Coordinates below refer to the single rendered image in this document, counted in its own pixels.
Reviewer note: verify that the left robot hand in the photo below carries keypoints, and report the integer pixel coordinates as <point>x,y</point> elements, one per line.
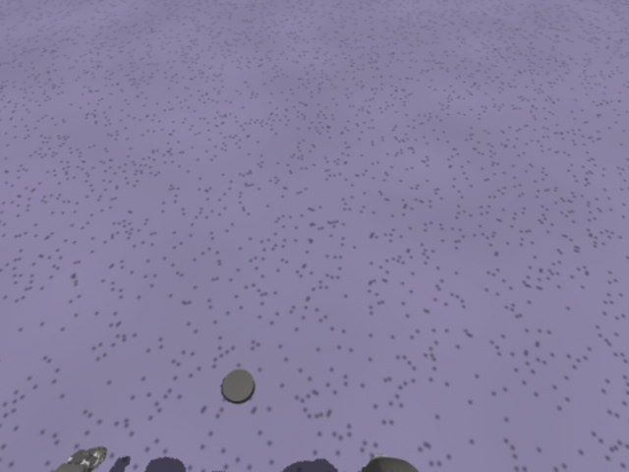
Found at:
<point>84,461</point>

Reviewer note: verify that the tin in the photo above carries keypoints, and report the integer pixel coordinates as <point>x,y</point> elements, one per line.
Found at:
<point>238,386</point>

